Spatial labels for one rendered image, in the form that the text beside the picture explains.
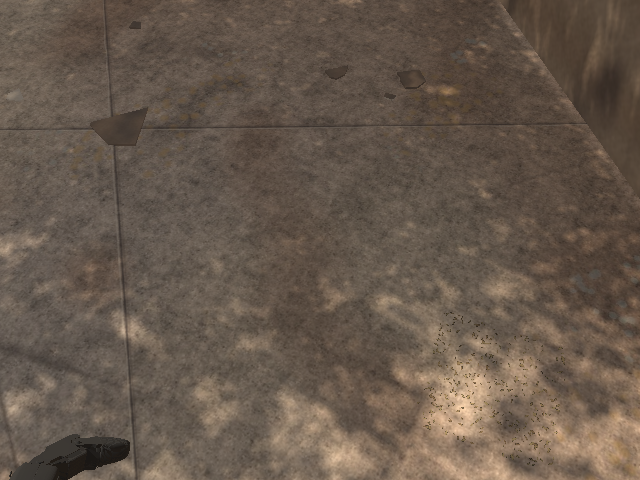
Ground left robot hand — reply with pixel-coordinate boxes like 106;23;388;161
9;434;130;480

